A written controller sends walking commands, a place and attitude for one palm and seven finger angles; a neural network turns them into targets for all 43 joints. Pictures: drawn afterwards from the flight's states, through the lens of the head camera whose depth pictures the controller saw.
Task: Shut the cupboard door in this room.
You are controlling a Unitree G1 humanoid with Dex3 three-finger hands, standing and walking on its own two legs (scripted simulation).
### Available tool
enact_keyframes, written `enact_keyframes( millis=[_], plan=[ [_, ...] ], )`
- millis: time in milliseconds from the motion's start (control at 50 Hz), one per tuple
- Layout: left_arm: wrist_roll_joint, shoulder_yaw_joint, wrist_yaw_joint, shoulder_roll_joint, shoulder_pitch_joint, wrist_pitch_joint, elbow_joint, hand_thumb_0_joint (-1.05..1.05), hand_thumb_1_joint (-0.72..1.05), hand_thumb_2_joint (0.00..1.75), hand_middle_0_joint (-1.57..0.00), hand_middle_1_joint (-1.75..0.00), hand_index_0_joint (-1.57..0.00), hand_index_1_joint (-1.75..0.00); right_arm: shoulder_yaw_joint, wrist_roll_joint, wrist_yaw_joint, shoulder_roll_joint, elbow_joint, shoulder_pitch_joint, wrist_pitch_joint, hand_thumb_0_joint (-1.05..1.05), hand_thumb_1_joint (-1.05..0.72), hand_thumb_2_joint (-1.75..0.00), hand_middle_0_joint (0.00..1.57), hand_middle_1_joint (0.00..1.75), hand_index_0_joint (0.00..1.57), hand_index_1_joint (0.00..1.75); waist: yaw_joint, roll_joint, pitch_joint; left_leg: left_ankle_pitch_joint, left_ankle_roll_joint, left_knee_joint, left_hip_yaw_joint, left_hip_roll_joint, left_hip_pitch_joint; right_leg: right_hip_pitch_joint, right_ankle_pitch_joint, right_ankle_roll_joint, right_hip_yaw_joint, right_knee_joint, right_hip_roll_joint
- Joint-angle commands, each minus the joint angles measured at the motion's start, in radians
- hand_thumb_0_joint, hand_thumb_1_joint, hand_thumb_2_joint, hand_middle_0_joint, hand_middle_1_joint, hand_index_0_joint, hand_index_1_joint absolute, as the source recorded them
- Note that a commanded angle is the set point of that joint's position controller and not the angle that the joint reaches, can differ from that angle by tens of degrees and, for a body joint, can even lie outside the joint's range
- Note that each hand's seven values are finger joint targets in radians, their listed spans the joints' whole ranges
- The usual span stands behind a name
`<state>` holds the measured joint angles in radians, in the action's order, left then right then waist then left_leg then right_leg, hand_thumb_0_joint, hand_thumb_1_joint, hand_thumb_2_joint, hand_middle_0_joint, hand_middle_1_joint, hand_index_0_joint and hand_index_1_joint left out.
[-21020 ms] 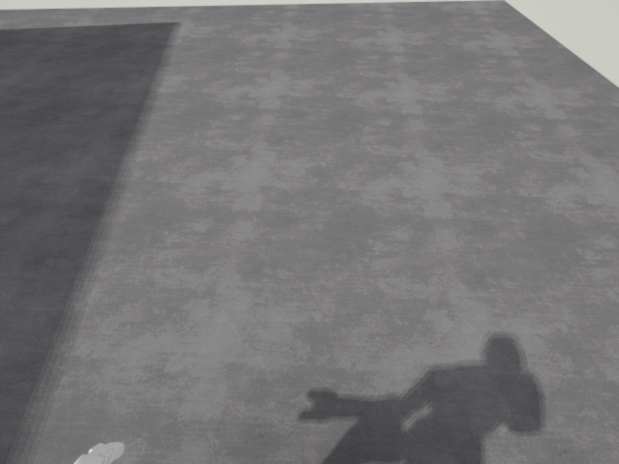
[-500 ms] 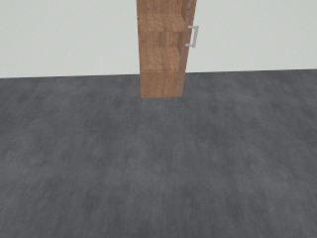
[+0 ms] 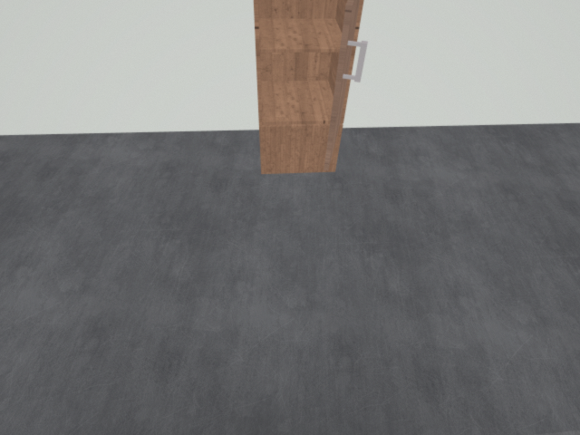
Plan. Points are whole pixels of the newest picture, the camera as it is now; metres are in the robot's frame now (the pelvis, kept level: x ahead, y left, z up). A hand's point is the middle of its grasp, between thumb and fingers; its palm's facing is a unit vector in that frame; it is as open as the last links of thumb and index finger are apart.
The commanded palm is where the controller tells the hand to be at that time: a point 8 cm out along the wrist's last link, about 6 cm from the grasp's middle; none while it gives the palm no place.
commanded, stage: look at it before walking up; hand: left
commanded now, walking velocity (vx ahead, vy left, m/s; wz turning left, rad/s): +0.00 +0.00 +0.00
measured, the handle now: (354, 61) +1.16 -0.13 -0.02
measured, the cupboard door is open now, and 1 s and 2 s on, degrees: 72 72 72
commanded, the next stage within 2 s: walk around to get in front in 0.12 s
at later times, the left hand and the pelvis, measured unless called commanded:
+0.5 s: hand out of the picture +0.03 +0.18 -0.18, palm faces -0.07 -0.97 -0.24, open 7.3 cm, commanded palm none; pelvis -0.01 -0.02 -0.01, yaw -6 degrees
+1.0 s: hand out of the picture +0.09 +0.14 -0.17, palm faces -0.27 -0.93 -0.26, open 7.3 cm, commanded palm none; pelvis -0.01 -0.04 -0.01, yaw -20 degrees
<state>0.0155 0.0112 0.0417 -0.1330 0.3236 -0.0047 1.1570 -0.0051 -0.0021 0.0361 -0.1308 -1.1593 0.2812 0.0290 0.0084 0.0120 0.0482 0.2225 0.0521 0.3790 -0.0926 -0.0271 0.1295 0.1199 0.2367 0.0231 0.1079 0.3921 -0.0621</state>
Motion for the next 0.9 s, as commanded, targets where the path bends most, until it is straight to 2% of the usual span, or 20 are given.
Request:
enact_keyframes(
  millis=[0, 200, 260, 340, 380, 400, 440, 460, 480, 520, 560, 580, 600, 620, 640, 680, 720, 760, 840, 880],
  plan=[
    [-0.004, -0.022, 0.001, -0.117, 0.046, -0.018, -0.030, 0.00, 0.90, 0.90, -0.20, -0.30, -0.20, -0.30, -0.025, 0.004, 0.003, -0.127, 0.026, 0.052, 0.011, 0.00, -0.90, -0.90, 0.20, 0.30, 0.20, 0.30, -0.006, -0.005, 0.050, -0.112, -0.014, -0.091, 0.143, 0.144, 0.022, 0.046, -0.081, -0.030, -0.085, -0.077, -0.083],
    [-0.003, -0.035, -0.006, -0.187, -0.023, -0.023, -0.056, 0.00, 0.90, 0.90, -0.20, -0.30, -0.20, -0.30, -0.034, 0.005, -0.002, -0.191, 0.040, -0.003, 0.014, 0.00, -0.90, -0.90, 0.20, 0.30, 0.20, 0.30, -0.004, -0.010, 0.034, -0.125, -0.016, -0.097, 0.150, 0.150, 0.018, 0.020, -0.093, -0.038, -0.092, -0.089, -0.087],
    [-0.005, -0.029, -0.005, -0.130, -0.014, 0.001, -0.055, 0.00, 0.90, 0.90, -0.20, -0.30, -0.20, -0.30, -0.024, 0.008, 0.003, -0.125, 0.035, 0.022, -0.001, 0.00, -0.90, -0.90, 0.20, 0.30, 0.20, 0.30, -0.010, -0.018, 0.037, -0.142, -0.028, -0.055, 0.114, 0.165, 0.002, 0.067, -0.126, -0.033, -0.107, -0.055, -0.079],
    [-0.001, -0.056, -0.017, -0.167, -0.051, 0.023, -0.102, 0.00, 0.90, 0.90, -0.20, -0.30, -0.20, -0.30, -0.047, 0.013, 0.009, -0.169, 0.075, -0.011, -0.020, 0.00, -0.90, -0.90, 0.20, 0.30, 0.20, 0.30, -0.012, -0.049, 0.031, -0.102, -0.018, -0.014, 0.108, 0.209, 0.012, 0.147, -0.138, -0.039, -0.127, 0.044, -0.055],
    [0.002, -0.068, -0.025, -0.170, -0.061, 0.031, -0.131, 0.00, 0.90, 0.90, -0.20, -0.30, -0.20, -0.30, -0.062, 0.014, 0.010, -0.197, 0.105, -0.027, -0.024, 0.00, -0.90, -0.90, 0.20, 0.30, 0.20, 0.30, -0.010, -0.078, 0.009, -0.076, 0.008, -0.026, 0.143, 0.258, 0.009, 0.194, -0.102, -0.033, -0.115, 0.135, -0.024],
    [0.005, -0.071, -0.029, -0.169, -0.063, 0.037, -0.146, 0.00, 0.90, 0.90, -0.20, -0.30, -0.20, -0.30, -0.070, 0.015, 0.011, -0.215, 0.118, -0.035, -0.025, 0.00, -0.90, -0.90, 0.20, 0.30, 0.20, 0.30, -0.008, -0.120, 0.008, -0.080, 0.032, -0.040, 0.164, 0.297, 0.009, 0.228, -0.044, -0.027, -0.098, 0.210, -0.005],
    [0.010, -0.080, -0.035, -0.155, -0.066, 0.047, -0.175, 0.00, 0.90, 0.90, -0.20, -0.30, -0.20, -0.30, -0.084, 0.019, 0.012, -0.233, 0.140, -0.043, -0.022, 0.00, -0.90, -0.90, 0.20, 0.30, 0.20, 0.30, -0.010, -0.181, -0.019, -0.188, 0.109, -0.058, 0.201, 0.385, -0.021, 0.302, 0.200, -0.014, -0.072, 0.420, 0.017],
    [0.011, -0.085, -0.037, -0.155, -0.083, 0.049, -0.193, 0.00, 0.90, 0.90, -0.20, -0.30, -0.20, -0.30, -0.088, 0.019, 0.011, -0.238, 0.152, -0.039, -0.021, 0.00, -0.90, -0.90, 0.20, 0.30, 0.20, 0.30, -0.018, -0.179, -0.028, -0.236, 0.136, -0.054, 0.203, 0.416, -0.024, 0.327, 0.277, -0.013, -0.076, 0.492, 0.010],
    [0.012, -0.088, -0.038, -0.145, -0.087, 0.050, -0.205, 0.00, 0.90, 0.90, -0.20, -0.30, -0.20, -0.30, -0.092, 0.023, 0.009, -0.240, 0.162, -0.058, -0.020, 0.00, -0.90, -0.90, 0.20, 0.30, 0.20, 0.30, -0.011, -0.159, -0.025, -0.277, 0.145, -0.035, 0.183, 0.429, -0.013, 0.330, 0.294, -0.011, -0.081, 0.511, 0.001],
    [0.010, -0.092, -0.044, -0.131, -0.055, 0.043, -0.215, 0.00, 0.90, 0.90, -0.20, -0.30, -0.20, -0.30, -0.098, 0.027, 0.003, -0.242, 0.180, -0.103, -0.021, 0.00, -0.90, -0.90, 0.20, 0.30, 0.20, 0.30, 0.014, -0.141, -0.026, -0.318, 0.107, 0.028, 0.100, 0.406, 0.040, 0.246, 0.234, -0.010, -0.060, 0.416, -0.003],
    [0.010, -0.097, -0.047, -0.150, 0.022, 0.032, -0.200, 0.00, 0.90, 0.90, -0.20, -0.30, -0.20, -0.30, -0.101, 0.022, -0.002, -0.248, 0.196, -0.130, -0.027, 0.00, -0.90, -0.90, 0.20, 0.30, 0.20, 0.30, 0.048, -0.057, -0.059, -0.252, 0.031, 0.191, 0.007, 0.344, 0.102, 0.097, 0.021, -0.012, -0.036, 0.186, 0.011],
    [0.018, -0.107, -0.040, -0.214, 0.056, 0.020, -0.197, 0.00, 0.90, 0.90, -0.20, -0.30, -0.20, -0.30, -0.098, 0.014, -0.006, -0.211, 0.214, -0.129, -0.034, 0.00, -0.90, -0.90, 0.20, 0.30, 0.20, 0.30, 0.061, 0.140, -0.054, -0.058, -0.048, 0.408, -0.077, 0.248, 0.214, 0.018, -0.203, -0.052, -0.215, 0.010, -0.103],
    [0.014, -0.120, -0.030, -0.310, 0.063, 0.011, -0.205, 0.00, 0.90, 0.90, -0.20, -0.30, -0.20, -0.30, -0.080, 0.011, -0.013, -0.141, 0.264, -0.150, -0.037, 0.00, -0.90, -0.90, 0.20, 0.30, 0.20, 0.30, 0.062, 0.375, -0.019, 0.376, -0.107, 0.616, -0.074, 0.103, 0.444, -0.023, -0.466, -0.167, -0.542, -0.064, -0.323],
    [-0.001, -0.119, -0.022, -0.298, 0.080, 0.016, -0.217, 0.00, 0.90, 0.90, -0.20, -0.30, -0.20, -0.30, -0.080, 0.010, -0.006, -0.170, 0.273, -0.195, -0.058, 0.00, -0.90, -0.90, 0.20, 0.30, 0.20, 0.30, 0.084, 0.232, -0.023, 0.390, -0.099, 0.720, 0.066, 0.102, 0.407, 0.077, -0.344, -0.221, -0.562, -0.124, -0.340],
    [0.004, -0.126, -0.020, -0.302, 0.014, 0.021, -0.231, 0.00, 0.90, 0.90, -0.20, -0.30, -0.20, -0.30, -0.084, 0.012, -0.007, -0.165, 0.273, -0.208, -0.060, 0.00, -0.90, -0.90, 0.20, 0.30, 0.20, 0.30, 0.055, 0.204, 0.014, 0.327, -0.095, 0.791, 0.100, 0.104, 0.452, 0.095, -0.222, -0.227, -0.563, -0.124, -0.300],
    [0.002, -0.118, -0.020, -0.261, -0.066, 0.019, -0.261, 0.00, 0.90, 0.90, -0.20, -0.30, -0.20, -0.30, -0.085, 0.020, -0.012, -0.185, 0.259, -0.186, -0.055, 0.00, -0.90, -0.90, 0.20, 0.30, 0.20, 0.30, 0.022, 0.095, -0.004, 0.203, -0.105, 0.803, 0.119, 0.127, 0.455, 0.071, -0.223, -0.204, -0.462, -0.081, -0.233],
    [0.001, -0.116, -0.024, -0.257, -0.065, 0.011, -0.265, 0.00, 0.90, 0.90, -0.20, -0.30, -0.20, -0.30, -0.081, 0.021, -0.013, -0.179, 0.253, -0.172, -0.052, 0.00, -0.90, -0.90, 0.20, 0.30, 0.20, 0.30, 0.019, 0.082, -0.070, 0.167, -0.122, 0.768, 0.111, 0.118, 0.436, 0.005, -0.348, -0.193, -0.405, -0.038, -0.196],
    [0.000, -0.118, -0.027, -0.262, -0.037, 0.008, -0.256, 0.00, 0.90, 0.90, -0.20, -0.30, -0.20, -0.30, -0.079, 0.019, -0.011, -0.181, 0.257, -0.179, -0.053, 0.00, -0.90, -0.90, 0.20, 0.30, 0.20, 0.30, 0.030, 0.071, -0.105, 0.157, -0.130, 0.741, 0.111, 0.108, 0.437, -0.050, -0.436, -0.182, -0.393, -0.010, -0.173],
    [0.001, -0.122, -0.029, -0.279, 0.001, 0.010, -0.253, 0.00, 0.90, 0.90, -0.20, -0.30, -0.20, -0.30, -0.075, 0.018, -0.007, -0.189, 0.284, -0.219, -0.058, 0.00, -0.90, -0.90, 0.20, 0.30, 0.20, 0.30, 0.046, 0.096, -0.110, 0.164, -0.142, 0.716, 0.126, 0.094, 0.455, -0.077, -0.495, -0.185, -0.434, 0.003, -0.159],
    [0.004, -0.123, -0.028, -0.282, -0.005, 0.013, -0.259, 0.00, 0.90, 0.90, -0.20, -0.30, -0.20, -0.30, -0.073, 0.018, -0.006, -0.192, 0.294, -0.224, -0.057, 0.00, -0.90, -0.90, 0.20, 0.30, 0.20, 0.30, 0.045, 0.104, -0.113, 0.174, -0.144, 0.684, 0.126, 0.091, 0.443, -0.073, -0.476, -0.192, -0.445, 0.003, -0.154]
  ],
)
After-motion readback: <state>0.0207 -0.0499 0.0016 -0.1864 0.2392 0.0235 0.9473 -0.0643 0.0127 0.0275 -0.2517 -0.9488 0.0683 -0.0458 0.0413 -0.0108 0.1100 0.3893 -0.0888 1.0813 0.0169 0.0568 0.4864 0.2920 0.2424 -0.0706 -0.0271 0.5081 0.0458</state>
